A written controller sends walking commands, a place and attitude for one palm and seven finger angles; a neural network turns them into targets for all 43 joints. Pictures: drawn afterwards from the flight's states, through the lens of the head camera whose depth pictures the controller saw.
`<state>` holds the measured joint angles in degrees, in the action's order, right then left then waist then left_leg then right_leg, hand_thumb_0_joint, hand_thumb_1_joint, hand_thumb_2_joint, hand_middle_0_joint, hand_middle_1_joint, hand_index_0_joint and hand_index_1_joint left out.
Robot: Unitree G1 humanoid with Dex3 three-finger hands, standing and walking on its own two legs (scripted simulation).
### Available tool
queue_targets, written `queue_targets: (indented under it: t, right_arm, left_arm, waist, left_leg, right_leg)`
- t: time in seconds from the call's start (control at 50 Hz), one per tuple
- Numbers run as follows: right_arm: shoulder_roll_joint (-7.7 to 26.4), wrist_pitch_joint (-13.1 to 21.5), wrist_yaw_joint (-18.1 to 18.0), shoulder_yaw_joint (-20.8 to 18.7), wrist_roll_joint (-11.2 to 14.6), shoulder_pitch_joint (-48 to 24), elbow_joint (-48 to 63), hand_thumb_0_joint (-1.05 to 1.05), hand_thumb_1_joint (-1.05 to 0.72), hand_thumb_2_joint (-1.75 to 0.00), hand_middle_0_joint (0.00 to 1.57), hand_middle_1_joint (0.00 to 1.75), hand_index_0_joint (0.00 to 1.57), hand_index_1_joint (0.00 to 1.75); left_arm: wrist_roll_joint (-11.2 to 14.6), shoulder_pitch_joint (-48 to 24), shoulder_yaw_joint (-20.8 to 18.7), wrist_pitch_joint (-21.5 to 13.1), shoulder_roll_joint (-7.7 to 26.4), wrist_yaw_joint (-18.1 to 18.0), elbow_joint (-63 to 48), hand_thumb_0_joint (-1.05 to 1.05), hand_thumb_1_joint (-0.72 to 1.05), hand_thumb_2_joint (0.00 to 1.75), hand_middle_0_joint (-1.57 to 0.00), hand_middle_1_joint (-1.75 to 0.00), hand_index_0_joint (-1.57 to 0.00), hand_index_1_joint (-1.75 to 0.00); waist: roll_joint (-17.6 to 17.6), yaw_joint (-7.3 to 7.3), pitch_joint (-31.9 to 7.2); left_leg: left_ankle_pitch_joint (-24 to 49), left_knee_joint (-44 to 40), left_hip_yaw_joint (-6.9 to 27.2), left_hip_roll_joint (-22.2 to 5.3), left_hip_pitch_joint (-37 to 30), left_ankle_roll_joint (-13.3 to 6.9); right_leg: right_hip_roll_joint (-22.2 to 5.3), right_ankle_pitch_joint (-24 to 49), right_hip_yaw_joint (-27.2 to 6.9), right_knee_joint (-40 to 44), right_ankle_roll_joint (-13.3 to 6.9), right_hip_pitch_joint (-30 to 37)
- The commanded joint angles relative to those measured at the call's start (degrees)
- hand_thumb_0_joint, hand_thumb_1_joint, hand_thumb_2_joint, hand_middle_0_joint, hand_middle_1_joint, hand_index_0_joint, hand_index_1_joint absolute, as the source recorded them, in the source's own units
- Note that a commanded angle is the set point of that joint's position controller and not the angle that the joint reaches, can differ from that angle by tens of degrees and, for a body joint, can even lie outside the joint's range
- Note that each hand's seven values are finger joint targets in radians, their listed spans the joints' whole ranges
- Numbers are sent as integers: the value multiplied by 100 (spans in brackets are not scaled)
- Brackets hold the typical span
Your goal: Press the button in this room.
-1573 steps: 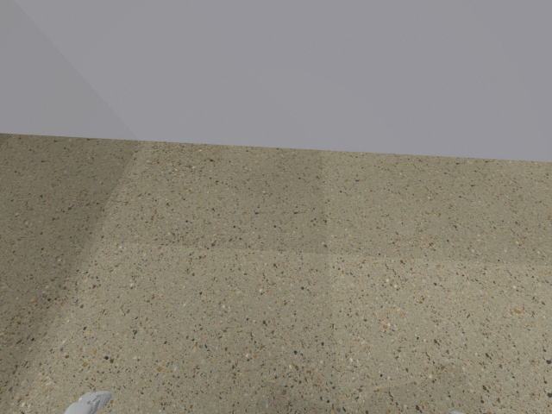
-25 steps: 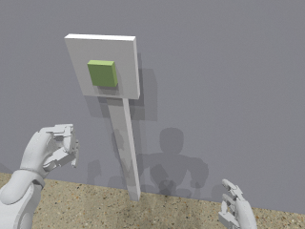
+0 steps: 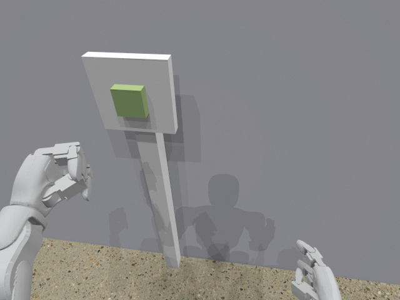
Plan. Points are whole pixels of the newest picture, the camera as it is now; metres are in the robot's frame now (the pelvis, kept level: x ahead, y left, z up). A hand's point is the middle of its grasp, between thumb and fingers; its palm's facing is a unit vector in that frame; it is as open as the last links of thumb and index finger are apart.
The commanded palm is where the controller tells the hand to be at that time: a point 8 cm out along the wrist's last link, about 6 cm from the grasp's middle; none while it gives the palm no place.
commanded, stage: raise the hand and make a fist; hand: left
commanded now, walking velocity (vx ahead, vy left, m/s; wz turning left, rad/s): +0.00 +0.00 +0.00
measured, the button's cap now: (131, 100) +0.47 +0.22 +0.20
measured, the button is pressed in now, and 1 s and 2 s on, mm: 0 0 0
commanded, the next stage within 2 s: aim a knuckle at the button in 0.08 s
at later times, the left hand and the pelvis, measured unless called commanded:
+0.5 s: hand (103, 172) +0.26 +0.20 +0.18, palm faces +0.04 -1.00 -0.08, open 3.1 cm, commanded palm +0.23 +0.25 +0.19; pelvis -0.01 +0.00 +0.00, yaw +0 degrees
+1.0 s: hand (119, 149) +0.32 +0.20 +0.18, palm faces +0.02 -1.00 -0.04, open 3.2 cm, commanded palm +0.30 +0.24 +0.18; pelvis +0.00 +0.00 +0.00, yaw +0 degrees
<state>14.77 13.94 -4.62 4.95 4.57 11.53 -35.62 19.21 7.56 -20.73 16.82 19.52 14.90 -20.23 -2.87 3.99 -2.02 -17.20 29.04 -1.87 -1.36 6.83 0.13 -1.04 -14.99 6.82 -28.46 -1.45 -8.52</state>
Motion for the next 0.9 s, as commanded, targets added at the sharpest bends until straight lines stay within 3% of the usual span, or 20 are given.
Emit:
queue_targets:
  t: [0.0,0.04,0.08,0.1,0.18,0.22,0.26,0.34,0.36,0.38,0.42,0.46,0.52,0.56,0.62,0.7,0.8,0.82,0.86,0.88]
  right_arm:
    - [560,381,-94,-231,31,-1032,903,0,-90,-90,20,30,20,30]
    - [597,340,-130,-246,52,-1064,910,0,-90,-90,20,30,20,30]
    - [596,314,-138,-245,61,-1158,983,0,-90,-90,20,30,20,30]
    - [604,308,-145,-252,49,-1161,1021,0,-90,-90,20,30,20,30]
    - [544,352,-120,-225,3,-1222,1088,0,-90,-90,20,30,20,30]
    - [536,389,-120,-237,-20,-1168,1006,0,-90,-90,20,30,20,30]
    - [556,391,-137,-242,-9,-1090,903,0,-90,-90,20,30,20,30]
    - [569,372,-149,-232,57,-1065,824,0,-90,-90,20,30,20,30]
    - [560,379,-162,-242,68,-1089,866,0,-90,-90,20,30,20,30]
    - [570,380,-173,-252,70,-1054,892,0,-90,-90,20,30,20,30]
    - [580,394,-175,-268,45,-1070,949,0,-90,-90,20,30,20,30]
    - [567,398,-169,-272,16,-1044,983,0,-90,-90,20,30,20,30]
    - [561,358,-143,-283,-58,-1020,909,0,-90,-90,20,30,20,30]
    - [504,305,-110,-266,-56,-1050,929,0,-90,-90,20,30,20,30]
    - [513,206,-64,-263,-53,-1026,870,0,-90,-90,20,30,20,30]
    - [581,62,-103,-285,15,-980,879,0,-90,-90,20,30,20,30]
    - [576,94,-195,-302,20,-951,914,0,-90,-90,20,30,20,30]
    - [558,114,-204,-288,12,-956,880,0,-90,-90,20,30,20,30]
    - [566,150,-226,-286,-5,-910,833,0,-90,-90,20,30,20,30]
    - [585,154,-235,-311,-19,-866,798,0,-90,-90,20,30,20,30]
  left_arm:
    - [9,-1680,-214,-382,945,-86,-742,0,90,90,-130,-150,-130,-150]
    - [-2,-1646,-127,-179,954,5,-518,0,90,90,-130,-150,-130,-150]
    - [-15,-1700,-188,-68,1077,69,-613,0,90,90,-130,-150,-130,-150]
    - [-3,-1654,-326,-58,1193,76,-646,0,90,90,-130,-150,-130,-150]
    - [66,-1771,-573,-296,1318,29,-1189,0,90,90,-130,-150,-130,-150]
    - [133,-1760,-738,-444,1367,-42,-999,0,90,90,-130,-150,-130,-150]
    - [136,-1884,-725,-504,1330,-53,-577,0,90,90,-130,-150,-130,-150]
    - [-4,-2294,-48,-382,879,-43,-12,0,90,90,-130,-150,-130,-150]
    - [-51,-2524,200,-355,740,-28,-63,0,90,90,-130,-150,-130,-150]
    - [-96,-2569,206,-330,794,-36,-59,0,90,90,-130,-150,-130,-150]
    - [-160,-2611,284,-361,793,-35,-192,0,90,90,-130,-150,-130,-150]
    - [-219,-2820,158,-469,943,-80,-360,0,90,90,-130,-150,-130,-150]
    - [-185,-2674,-497,-645,1412,-255,-228,0,90,90,-130,-150,-130,-150]
    - [-196,-2667,-394,-678,1189,-319,-105,0,90,90,-130,-150,-130,-150]
    - [-225,-2581,-360,-578,1077,-418,339,0,90,90,-130,-150,-130,-150]
    - [-277,-3043,-7,-383,943,-293,760,0,90,90,-130,-150,-130,-150]
    - [-309,-3980,155,-675,1018,-159,641,0,90,90,-130,-150,-130,-150]
    - [-304,-4189,301,-792,901,-165,656,0,90,90,-130,-150,-130,-150]
    - [-310,-4452,325,-957,876,-209,768,0,90,90,-130,-150,-130,-150]
    - [-320,-4416,104,-1007,1073,-254,947,0,90,90,-130,-150,-130,-150]
  waist:
    - [-264,-148,-37]
    - [73,-156,57]
    - [46,-107,-11]
    - [199,-78,-188]
    - [-52,-24,-784]
    - [163,-34,-775]
    - [166,-91,-579]
    - [-184,-214,49]
    - [-269,-247,28]
    - [-240,-232,-85]
    - [53,-203,-378]
    - [189,-170,-765]
    - [342,-28,-996]
    - [182,-25,-978]
    - [-6,-32,-630]
    - [153,-216,-362]
    - [-65,-329,-821]
    - [27,-378,-785]
    - [10,-388,-883]
    - [115,-344,-1007]
  left_leg:
    - [749,-499,298,124,146,-158]
    - [566,-477,307,126,238,-202]
    - [466,-481,314,145,252,-210]
    - [497,-461,324,151,242,-215]
    - [927,-385,294,152,30,-195]
    - [1038,-338,296,124,55,-185]
    - [950,-356,283,125,115,-184]
    - [569,-449,290,139,240,-171]
    - [540,-448,300,156,183,-186]
    - [518,-467,326,162,162,-187]
    - [676,-439,335,155,98,-216]
    - [853,-443,337,164,-14,-219]
    - [1135,-440,322,144,50,-195]
    - [1262,-483,259,156,32,-176]
    - [1299,-498,240,156,203,-136]
    - [999,-519,224,150,233,-174]
    - [914,-465,263,164,-61,-190]
    - [861,-472,282,148,-71,-196]
    - [871,-509,322,148,-147,-193]
    - [915,-503,329,148,-130,-187]
  right_leg:
    - [19,466,-332,658,97,-270]
    - [2,177,-441,769,129,-295]
    - [-21,-23,-483,787,133,-258]
    - [-30,-46,-493,762,146,-165]
    - [-56,496,-484,582,129,161]
    - [-23,681,-482,575,147,201]
    - [-21,615,-485,608,160,62]
    - [-22,192,-450,719,126,-371]
    - [-23,183,-465,707,123,-405]
    - [-17,177,-426,671,114,-361]
    - [-9,338,-427,613,115,-188]
    - [-19,577,-394,510,124,-23]
    - [-11,885,-401,437,111,274]
    - [-24,1100,-373,384,95,264]
    - [-27,1208,-364,421,58,199]
    - [-9,891,-387,538,87,-75]
    - [-13,760,-428,511,77,-97]
    - [-3,679,-431,532,77,-137]
    - [-3,705,-413,507,67,-146]
    - [-2,754,-412,482,64,-56]
